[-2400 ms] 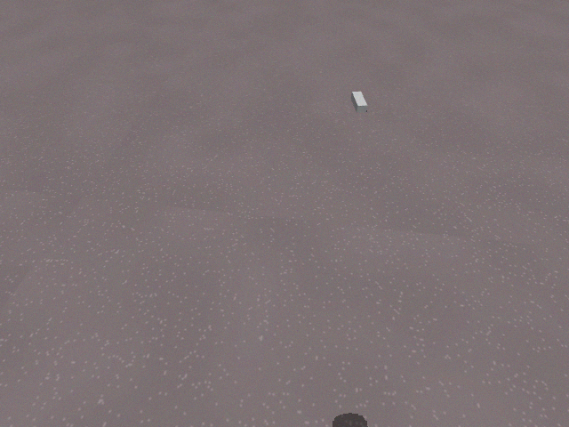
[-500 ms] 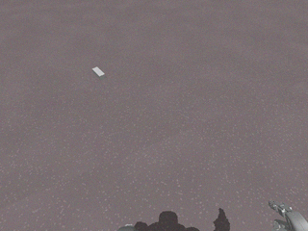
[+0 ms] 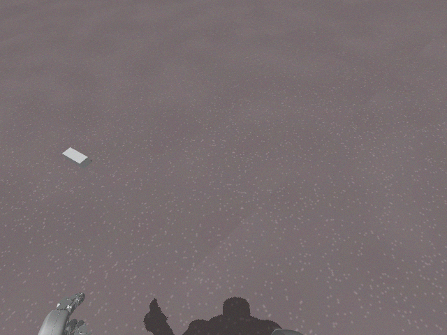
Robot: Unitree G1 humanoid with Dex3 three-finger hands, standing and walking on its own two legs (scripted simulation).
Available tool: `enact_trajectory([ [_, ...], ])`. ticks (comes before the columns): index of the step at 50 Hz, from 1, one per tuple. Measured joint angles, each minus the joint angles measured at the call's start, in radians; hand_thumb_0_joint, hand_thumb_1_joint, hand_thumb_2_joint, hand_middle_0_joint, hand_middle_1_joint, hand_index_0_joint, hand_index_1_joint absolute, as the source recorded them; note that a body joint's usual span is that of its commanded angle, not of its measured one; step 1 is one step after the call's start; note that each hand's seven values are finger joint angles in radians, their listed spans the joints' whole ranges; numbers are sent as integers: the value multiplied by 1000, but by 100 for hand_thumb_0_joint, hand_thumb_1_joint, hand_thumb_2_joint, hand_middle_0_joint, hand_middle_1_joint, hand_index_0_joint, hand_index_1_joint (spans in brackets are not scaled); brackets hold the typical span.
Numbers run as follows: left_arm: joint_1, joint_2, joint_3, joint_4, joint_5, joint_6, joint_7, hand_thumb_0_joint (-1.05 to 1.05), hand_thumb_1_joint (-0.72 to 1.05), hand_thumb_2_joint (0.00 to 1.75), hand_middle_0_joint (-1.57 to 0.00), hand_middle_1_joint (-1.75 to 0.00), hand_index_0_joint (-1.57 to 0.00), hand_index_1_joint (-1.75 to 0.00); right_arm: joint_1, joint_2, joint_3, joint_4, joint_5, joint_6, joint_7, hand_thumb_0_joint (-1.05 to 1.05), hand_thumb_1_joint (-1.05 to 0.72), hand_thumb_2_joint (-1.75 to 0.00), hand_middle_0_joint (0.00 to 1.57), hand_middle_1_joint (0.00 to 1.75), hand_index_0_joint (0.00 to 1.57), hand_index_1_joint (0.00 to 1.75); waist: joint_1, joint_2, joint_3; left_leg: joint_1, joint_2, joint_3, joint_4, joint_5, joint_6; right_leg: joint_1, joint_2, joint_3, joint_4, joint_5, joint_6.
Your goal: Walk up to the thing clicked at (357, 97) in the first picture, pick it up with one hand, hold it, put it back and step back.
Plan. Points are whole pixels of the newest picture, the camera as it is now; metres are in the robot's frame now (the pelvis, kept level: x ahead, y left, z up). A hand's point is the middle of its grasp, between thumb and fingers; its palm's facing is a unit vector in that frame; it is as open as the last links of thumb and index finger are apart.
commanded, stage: walk up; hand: left
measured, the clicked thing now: (76, 157) +1.26 +0.92 -0.72
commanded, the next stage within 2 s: none
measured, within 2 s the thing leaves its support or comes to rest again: neither
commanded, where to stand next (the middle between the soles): +0.74 +0.88 m, yaw -35 degrees
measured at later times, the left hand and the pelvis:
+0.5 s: hand (2, 281) +0.30 +0.52 -0.13, palm faces -0.26 -0.79 -0.55, open 7.4 cm; pelvis +0.20 +0.20 +0.00, yaw -12 degrees
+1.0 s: hand out of the picture +0.51 +0.68 -0.11, palm faces -0.29 -0.71 -0.64, open 7.4 cm; pelvis +0.35 +0.38 -0.02, yaw -20 degrees
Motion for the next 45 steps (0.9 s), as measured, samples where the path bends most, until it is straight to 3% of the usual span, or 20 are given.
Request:
enact_trajectory([
  [2, 39, -18, -6, 3, 4, -6, 7, 0, 90, 90, -20, -30, -21, -30, -38, -1, 9, -15, 3, 1, 6, 1, -91, -90, 20, 30, 20, 30, 17, 18, 2, -93, 39, -56, 20, 71, 7, 49, 3, 22, -31, -4, 26],
  [6, 123, -26, -10, 29, 24, -19, 3, 0, 90, 90, -21, -30, -21, -30, -105, -19, 6, -63, -4, 6, 35, 1, -91, -90, 20, 30, 20, 30, 39, 29, 2, -217, 117, -121, -104, 162, 14, 110, -19, 80, -51, -36, 69],
  [10, 195, -13, -4, 50, 45, -29, 2, 0, 90, 90, -21, -30, -21, -30, -150, -55, -14, -82, -13, 18, 57, 1, -91, -90, 20, 30, 20, 30, 66, 25, -8, -262, 160, -115, -236, 240, 19, 134, -61, 140, -36, -89, 100],
  [14, 251, 27, 9, 59, 52, -30, 12, 0, 89, 90, -21, -30, -21, -30, -180, -94, -38, -81, -16, 18, 67, 1, -91, -90, 20, 30, 20, 30, 92, 12, -16, -215, 151, -87, -376, 246, 37, 135, -110, 195, 11, -163, 125],
  [15, 262, 40, 12, 63, 53, -25, 15, 0, 89, 90, -21, -30, -21, -30, -185, -102, -44, -84, -16, 15, 67, 1, -91, -90, 20, 30, 20, 30, 94, 5, -19, -185, 139, -72, -417, 235, 45, 129, -127, 211, 37, -189, 128],
  [16, 267, 59, 16, 70, 54, -18, 20, 0, 89, 90, -21, -30, -21, -30, -191, -101, -51, -86, -17, 6, 64, 1, -91, -90, 20, 30, 20, 30, 90, -16, -17, -165, 116, -54, -430, 224, 28, 111, -152, 229, 88, -216, 115],
  [17, 257, 78, 22, 84, 53, -7, 28, 0, 89, 90, -21, -30, -21, -30, -198, -90, -57, -88, -22, -5, 56, 1, -91, -90, 20, 30, 20, 30, 85, -47, -1, -166, 93, -28, -394, 201, 10, 79, -168, 262, 178, -234, 89],
  [18, 243, 88, 27, 99, 47, 5, 40, 0, 90, 90, -21, -30, -21, -30, -201, -79, -54, -91, -21, -15, 48, 0, -91, -90, 20, 30, 20, 30, 84, -64, 11, -167, 85, -9, -364, 178, 5, 32, -152, 284, 290, -254, 68],
  [20, 214, 100, 26, 127, 35, 15, 55, 0, 90, 90, -21, -30, -21, -30, -198, -50, -44, -88, -9, -19, 36, 0, -91, -90, 20, 30, 20, 30, 80, -83, 28, -141, 83, 26, -366, 158, 15, -64, -110, 254, 474, -239, 39],
  [23, 188, 104, 20, 142, 19, 1, 46, 1, 90, 90, -20, -30, -21, -30, -178, -12, -25, -79, -4, -13, 22, 0, -91, -90, 20, 30, 20, 30, 61, -107, 41, -65, 68, 79, -442, 161, 48, -149, -89, 146, 516, -174, 38],
  [26, 179, 84, 12, 138, 16, -11, 38, 0, 90, 90, -20, -30, -20, -30, -145, -3, -14, -73, -14, -6, 14, 0, -91, -90, 20, 30, 20, 30, 31, -103, 42, 6, 43, 123, -506, 157, 79, -168, -81, 53, 394, -156, 55],
  [29, 173, 51, 7, 123, 15, -15, 33, 0, 90, 90, -20, -30, -21, -30, -111, -14, -15, -72, -25, 5, 8, 0, -90, -90, 20, 30, 20, 30, 4, -77, 38, 60, 20, 159, -526, 128, 103, -141, -67, 2, 239, -115, 54],
  [32, 185, 34, 11, 89, 24, -30, 34, 0, 90, 90, -20, -30, -21, -30, -77, -29, -16, -70, -23, 30, 11, 1, -90, -90, 20, 30, 20, 30, -3, -51, 18, 76, 4, 189, -457, 56, 113, -51, -50, -10, 41, 18, 36],
  [33, 186, 32, 17, 75, 32, -37, 40, 0, 90, 90, -20, -30, -21, -30, -73, -34, -17, -66, -20, 38, 9, 1, -90, -90, 20, 30, 20, 30, 8, -35, 15, 53, 7, 173, -381, 19, 103, -46, -40, -4, 46, 8, 20],
  [35, 175, 27, 17, 49, 37, -33, 52, 0, 90, 90, -21, -30, -21, -30, -74, -37, -19, -54, -22, 59, 4, 1, -91, -90, 20, 30, 20, 30, 22, 7, 22, -27, -1, 75, -173, -31, 58, -47, -29, -9, 96, -31, 14],
  [38, 162, 19, 14, 30, 31, -27, 64, 0, 90, 90, -21, -30, -21, -30, -86, -42, -17, -34, -22, 77, 6, 1, -91, -90, 20, 30, 20, 30, 46, 41, 18, -139, 20, -9, 27, 1, 30, -23, -38, 6, 96, -46, 26],
  [42, 176, 22, 18, 20, 44, -30, 58, 0, 90, 90, -21, -30, -21, -30, -112, -60, -18, -37, -17, 72, 23, 1, -91, -90, 20, 30, 20, 30, 59, 51, 13, -210, 89, -78, 12, 72, 26, -3, -74, 55, 81, -47, 70],
  [45, 194, 38, 26, 21, 57, -29, 50, 0, 90, 90, -21, -30, -21, -30, -128, -78, -25, -46, -17, 71, 33, 1, -91, -90, 20, 30, 20, 30, 68, 41, 3, -208, 129, -95, -83, 74, 26, -14, -109, 106, 100, -67, 86],
])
